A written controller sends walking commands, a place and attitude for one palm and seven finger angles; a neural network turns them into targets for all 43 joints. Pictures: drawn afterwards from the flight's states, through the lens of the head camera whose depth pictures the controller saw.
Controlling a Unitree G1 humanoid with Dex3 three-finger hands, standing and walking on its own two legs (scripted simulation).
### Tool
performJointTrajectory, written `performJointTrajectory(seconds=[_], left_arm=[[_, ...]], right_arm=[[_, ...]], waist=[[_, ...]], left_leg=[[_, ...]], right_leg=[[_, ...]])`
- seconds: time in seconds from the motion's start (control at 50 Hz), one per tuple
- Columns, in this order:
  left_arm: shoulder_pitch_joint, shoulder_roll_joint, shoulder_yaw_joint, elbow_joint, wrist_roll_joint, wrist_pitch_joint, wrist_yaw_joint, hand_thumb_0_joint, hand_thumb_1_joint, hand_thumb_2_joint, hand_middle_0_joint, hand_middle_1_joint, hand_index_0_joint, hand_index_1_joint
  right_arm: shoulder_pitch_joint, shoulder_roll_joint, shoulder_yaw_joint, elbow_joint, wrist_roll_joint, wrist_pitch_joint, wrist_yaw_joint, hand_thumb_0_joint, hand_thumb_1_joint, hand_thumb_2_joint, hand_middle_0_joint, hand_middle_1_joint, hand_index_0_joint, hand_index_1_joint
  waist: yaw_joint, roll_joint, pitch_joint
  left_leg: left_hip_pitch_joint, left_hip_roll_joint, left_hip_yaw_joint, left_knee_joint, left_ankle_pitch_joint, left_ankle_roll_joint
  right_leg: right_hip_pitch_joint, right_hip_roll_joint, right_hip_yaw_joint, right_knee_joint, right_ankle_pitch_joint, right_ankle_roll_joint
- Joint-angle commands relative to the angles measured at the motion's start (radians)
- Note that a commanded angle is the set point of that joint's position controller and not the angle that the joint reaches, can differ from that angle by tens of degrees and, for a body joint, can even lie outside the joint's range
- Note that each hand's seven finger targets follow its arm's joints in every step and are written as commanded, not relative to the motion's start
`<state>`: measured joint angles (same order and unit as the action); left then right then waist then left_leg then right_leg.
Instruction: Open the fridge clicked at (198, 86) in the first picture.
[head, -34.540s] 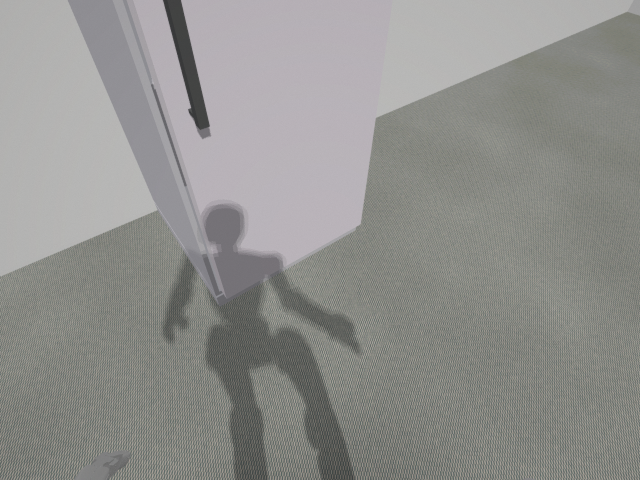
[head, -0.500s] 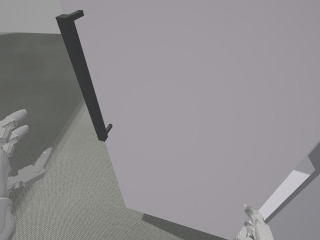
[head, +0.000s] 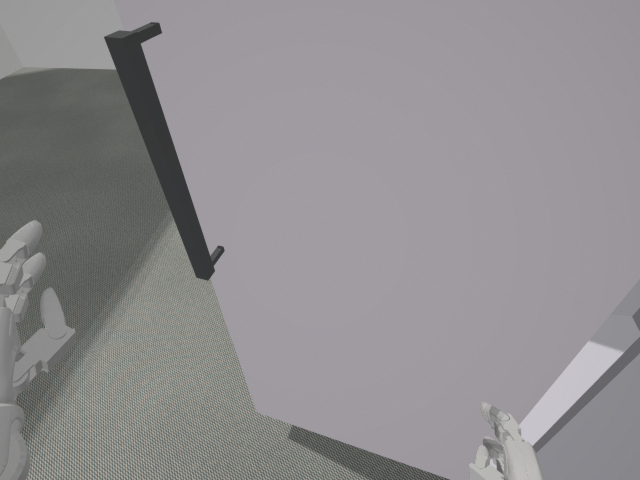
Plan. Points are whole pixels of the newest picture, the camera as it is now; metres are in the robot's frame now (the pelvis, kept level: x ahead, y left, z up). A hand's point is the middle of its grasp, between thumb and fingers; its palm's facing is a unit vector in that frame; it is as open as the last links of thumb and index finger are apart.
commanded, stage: step back with the hand held close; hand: left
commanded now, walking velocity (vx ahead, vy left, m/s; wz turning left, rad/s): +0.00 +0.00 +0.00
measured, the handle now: (183, 174) +0.42 +0.24 +0.19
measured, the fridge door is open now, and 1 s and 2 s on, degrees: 80 80 80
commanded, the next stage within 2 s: stop stepping back and stand still in 1.26 s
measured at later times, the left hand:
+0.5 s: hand (27, 363) +0.16 +0.29 +0.17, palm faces +0.40 -0.78 -0.49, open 7.4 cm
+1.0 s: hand out of the picture +0.06 +0.30 +0.18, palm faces +0.49 -0.75 -0.44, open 7.5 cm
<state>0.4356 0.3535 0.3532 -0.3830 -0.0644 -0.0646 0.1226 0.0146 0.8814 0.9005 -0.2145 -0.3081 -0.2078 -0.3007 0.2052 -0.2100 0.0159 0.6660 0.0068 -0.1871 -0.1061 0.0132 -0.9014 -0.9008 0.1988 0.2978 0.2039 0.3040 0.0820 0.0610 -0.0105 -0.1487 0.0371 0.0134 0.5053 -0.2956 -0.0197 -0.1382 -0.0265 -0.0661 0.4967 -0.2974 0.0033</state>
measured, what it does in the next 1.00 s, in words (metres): walks backwards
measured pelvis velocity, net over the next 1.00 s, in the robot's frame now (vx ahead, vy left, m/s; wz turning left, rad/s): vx -0.14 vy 0.02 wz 0.03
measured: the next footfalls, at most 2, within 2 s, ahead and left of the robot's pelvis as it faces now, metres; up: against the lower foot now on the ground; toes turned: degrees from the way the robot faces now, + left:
right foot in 1.08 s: -0.17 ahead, -0.10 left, +0.00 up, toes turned -1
left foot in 1.30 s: -0.15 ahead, +0.13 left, +0.00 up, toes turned +0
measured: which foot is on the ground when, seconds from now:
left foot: down 0.00-1.00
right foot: down 0.00-0.82, up 0.84-1.00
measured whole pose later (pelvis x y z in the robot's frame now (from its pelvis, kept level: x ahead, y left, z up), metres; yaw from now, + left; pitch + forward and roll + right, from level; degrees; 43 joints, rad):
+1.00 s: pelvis -0.14 +0.02 -0.01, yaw +1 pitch +0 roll -3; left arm 0.50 0.43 0.49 -0.55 -0.04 -0.25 0.16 0.02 0.88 0.90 -0.22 -0.31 -0.21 -0.30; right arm 0.24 -0.17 0.00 0.61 0.00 -0.17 -0.06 0.01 -0.90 -0.90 0.20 0.30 0.20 0.30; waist 0.01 -0.01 0.04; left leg -0.43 0.04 -0.02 0.56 -0.14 0.02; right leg -0.30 0.05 -0.03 0.77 -0.45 0.02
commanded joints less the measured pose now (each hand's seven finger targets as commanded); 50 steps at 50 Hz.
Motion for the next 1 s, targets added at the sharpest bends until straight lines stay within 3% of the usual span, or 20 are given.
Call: performJointTrajectory(seconds=[0.0, 0.04, 0.06, 0.08, 0.12, 0.16, 0.26, 0.34, 0.5, 0.56, 0.6, 0.66, 0.7, 0.74, 0.76, 0.8, 0.84, 0.86, 0.92, 0.98], left_arm=[[-0.101, 0.204, 0.12, -0.195, 0.004, -0.071, 0.013, 0.0, 0.9, 0.9, -0.2, -0.3, -0.2, -0.3], [-0.093, 0.219, 0.132, -0.209, 0.005, -0.074, 0.015, 0.0, 0.9, 0.9, -0.2, -0.3, -0.2, -0.3], [-0.122, 0.17, 0.071, -0.228, 0.009, -0.075, 0.01, 0.0, 0.9, 0.9, -0.2, -0.3, -0.2, -0.3], [-0.278, 0.286, 0.2, -0.296, 0.008, -0.125, 0.021, 0.0, 0.9, 0.9, -0.2, -0.3, -0.2, -0.3], [-0.107, 0.193, 0.125, -0.154, 0.02, -0.128, 0.009, 0.0, 0.9, 0.9, -0.2, -0.3, -0.2, -0.3], [-0.083, 0.202, 0.137, -0.182, 0.027, -0.138, 0.01, 0.0, 0.9, 0.9, -0.2, -0.3, -0.2, -0.3], [0.086, 0.231, 0.195, -0.315, 0.021, -0.166, 0.03, 0.0, 0.9, 0.9, -0.2, -0.3, -0.2, -0.3], [0.118, 0.265, 0.233, -0.383, 0.018, -0.181, 0.04, 0.0, 0.9, 0.9, -0.2, -0.3, -0.2, -0.3], [0.052, 0.204, 0.195, -0.325, 0.029, -0.203, 0.039, 0.0, 0.9, 0.9, -0.2, -0.3, -0.2, -0.3], [0.022, 0.196, 0.186, -0.285, 0.036, -0.208, 0.037, 0.0, 0.9, 0.9, -0.2, -0.3, -0.2, -0.3], [-0.01, 0.193, 0.17, -0.277, 0.039, -0.212, 0.035, 0.0, 0.9, 0.9, -0.2, -0.3, -0.2, -0.3], [-0.043, 0.221, 0.159, -0.295, 0.032, -0.211, 0.043, 0.0, 0.9, 0.9, -0.2, -0.3, -0.2, -0.3], [-0.082, 0.23, 0.151, -0.324, 0.032, -0.207, 0.056, 0.0, 0.9, 0.9, -0.2, -0.3, -0.2, -0.3], [-0.091, 0.256, 0.177, -0.358, 0.033, -0.204, 0.066, 0.0, 0.9, 0.9, -0.2, -0.3, -0.2, -0.3], [-0.061, 0.254, 0.188, -0.355, 0.029, -0.206, 0.068, 0.0, 0.9, 0.9, -0.2, -0.3, -0.2, -0.3], [-0.044, 0.243, 0.202, -0.417, 0.039, -0.229, 0.07, 0.0, 0.9, 0.9, -0.2, -0.3, -0.2, -0.3], [-0.008, 0.271, 0.254, -0.382, 0.042, -0.255, 0.065, 0.0, 0.9, 0.9, -0.2, -0.3, -0.2, -0.3], [-0.005, 0.252, 0.249, -0.37, 0.046, -0.256, 0.061, 0.0, 0.9, 0.9, -0.2, -0.3, -0.2, -0.3], [0.048, 0.214, 0.219, -0.376, 0.034, -0.265, 0.046, 0.0, 0.9, 0.9, -0.2, -0.3, -0.2, -0.3], [0.066, 0.209, 0.189, -0.384, 0.014, -0.256, 0.036, 0.0, 0.9, 0.9, -0.2, -0.3, -0.2, -0.3]], right_arm=[[-0.132, -0.109, -0.039, -0.17, -0.001, -0.058, -0.011, 0.0, -0.9, -0.9, 0.2, 0.3, 0.2, 0.3], [-0.13, -0.113, -0.039, -0.167, -0.005, -0.063, -0.012, 0.0, -0.9, -0.9, 0.2, 0.3, 0.2, 0.3], [-0.131, -0.108, -0.035, -0.168, -0.005, -0.067, -0.009, 0.0, -0.9, -0.9, 0.2, 0.3, 0.2, 0.3], [-0.122, -0.121, -0.033, -0.197, 0.001, -0.037, -0.004, 0.0, -0.9, -0.9, 0.2, 0.3, 0.2, 0.3], [-0.106, -0.106, -0.035, -0.172, -0.009, 0.001, 0.004, 0.0, -0.9, -0.9, 0.2, 0.3, 0.2, 0.3], [-0.104, -0.113, -0.043, -0.191, -0.005, 0.029, 0.007, 0.0, -0.9, -0.9, 0.2, 0.3, 0.2, 0.3], [-0.12, -0.117, -0.05, -0.255, 0.003, 0.076, 0.009, 0.0, -0.9, -0.9, 0.2, 0.3, 0.2, 0.3], [-0.122, -0.117, -0.053, -0.278, 0.003, 0.083, 0.005, 0.0, -0.9, -0.9, 0.2, 0.3, 0.2, 0.3], [-0.07, -0.135, -0.05, -0.259, -0.002, 0.031, 0.002, 0.0, -0.9, -0.9, 0.2, 0.3, 0.2, 0.3], [-0.057, -0.136, -0.05, -0.25, 0.002, 0.016, 0.004, 0.0, -0.9, -0.9, 0.2, 0.3, 0.2, 0.3], [-0.049, -0.129, -0.053, -0.248, 0.004, 0.016, 0.008, 0.0, -0.9, -0.9, 0.2, 0.3, 0.2, 0.3], [-0.036, -0.107, -0.047, -0.21, -0.004, 0.023, 0.016, 0.0, -0.9, -0.9, 0.2, 0.3, 0.2, 0.3], [-0.051, -0.1, -0.038, -0.188, -0.011, 0.027, 0.023, 0.0, -0.9, -0.9, 0.2, 0.3, 0.2, 0.3], [-0.071, -0.106, -0.031, -0.196, -0.015, 0.025, 0.018, 0.0, -0.9, -0.9, 0.2, 0.3, 0.2, 0.3], [-0.078, -0.11, -0.03, -0.208, -0.011, 0.024, 0.012, 0.0, -0.9, -0.9, 0.2, 0.3, 0.2, 0.3], [-0.096, -0.14, -0.045, -0.248, -0.004, 0.007, 0.003, 0.0, -0.9, -0.9, 0.2, 0.3, 0.2, 0.3], [-0.082, -0.121, -0.06, -0.226, -0.012, -0.013, 0.009, 0.0, -0.9, -0.9, 0.2, 0.3, 0.2, 0.3], [-0.088, -0.119, -0.067, -0.227, -0.012, -0.012, 0.017, 0.0, -0.9, -0.9, 0.2, 0.3, 0.2, 0.3], [-0.049, -0.128, -0.078, -0.198, -0.003, -0.034, 0.038, 0.0, -0.9, -0.9, 0.2, 0.3, 0.2, 0.3], [-0.06, -0.13, -0.069, -0.182, -0.005, -0.05, 0.04, 0.0, -0.9, -0.9, 0.2, 0.3, 0.2, 0.3]], waist=[[-0.002, -0.017, -0.037], [0.004, 0.008, -0.061], [-0.006, 0.024, -0.067], [-0.04, -0.033, 0.051], [-0.059, -0.156, 0.027], [-0.059, -0.162, -0.052], [-0.047, 0.006, -0.184], [-0.04, 0.04, -0.197], [-0.052, 0.153, -0.07], [-0.061, 0.061, -0.034], [-0.068, -0.06, -0.021], [-0.075, -0.232, -0.023], [-0.077, -0.254, -0.045], [-0.08, -0.166, -0.05], [-0.079, -0.08, -0.022], [-0.062, 0.268, -0.033], [-0.07, 0.279, -0.063], [-0.071, 0.229, -0.022], [-0.059, 0.158, -0.064], [-0.06, 0.169, -0.123]], left_leg=[[0.011, 0.002, 0.011, -0.064, 0.191, 0.054], [0.014, -0.001, 0.01, -0.062, 0.22, 0.055], [0.023, -0.003, 0.011, -0.061, 0.222, 0.053], [-0.063, 0.019, 0.003, -0.01, 0.181, 0.069], [-0.058, 0.004, 0.003, 0.054, 0.174, 0.062], [-0.062, 0.012, -0.003, 0.057, 0.252, 0.055], [-0.049, 0.067, -0.049, -0.036, 0.472, 0.065], [-0.113, 0.095, -0.096, -0.074, 0.465, 0.073], [-0.373, 0.169, -0.149, -0.193, 0.041, 0.12], [-0.457, 0.134, -0.145, -0.155, -0.141, 0.116], [-0.441, 0.068, -0.097, -0.067, -0.263, 0.092], [-0.223, -0.027, -0.022, 0.234, -0.181, 0.04], [-0.136, -0.032, -0.015, 0.339, -0.117, 0.033], [-0.129, -0.008, -0.038, 0.135, -0.075, 0.044], [-0.157, 0.025, -0.092, -0.029, -0.09, 0.061], [-0.341, 0.226, -0.354, -0.267, -0.102, 0.149], [-0.487, 0.289, -0.394, -0.374, -0.328, 0.201], [-0.501, 0.275, -0.367, -0.332, -0.294, 0.212], [-0.238, 0.206, -0.248, -0.213, -0.072, 0.172], [-0.088, 0.2, -0.268, -0.179, 0.082, 0.146]], right_leg=[[-0.041, -0.032, 0.015, -0.099, 0.179, -0.006], [-0.02, -0.034, 0.014, -0.093, 0.211, -0.009], [-0.024, -0.035, 0.014, -0.091, 0.213, -0.007], [-0.101, -0.086, 0.141, -0.165, 0.312, -0.011], [-0.108, -0.141, 0.154, -0.16, 0.419, -0.025], [-0.036, -0.163, 0.135, -0.103, 0.545, -0.031], [0.036, -0.098, 0.063, 0.01, 0.472, -0.006], [0.059, -0.057, 0.046, 0.051, 0.406, 0.005], [0.08, 0.003, 0.034, 0.156, 0.103, 0.018], [0.103, -0.013, 0.07, 0.102, 0.19, 0.014], [0.01, -0.06, 0.145, 0.004, 0.109, -0.006], [-0.273, -0.232, 0.314, -0.225, -0.15, -0.103], [-0.344, -0.294, 0.305, -0.246, -0.129, -0.138], [-0.29, -0.245, 0.209, -0.148, -0.029, -0.099], [-0.281, -0.166, 0.159, -0.06, -0.055, -0.057], [-0.146, 0.032, 0.039, 0.332, -0.047, 0.018], [-0.046, 0.055, 0.102, 0.601, -0.157, 0.019], [-0.064, 0.055, 0.105, 0.588, -0.152, 0.015], [-0.152, 0.059, 0.039, 0.286, -0.176, 0.018], [-0.128, 0.062, 0.041, 0.023, -0.128, 0.014]])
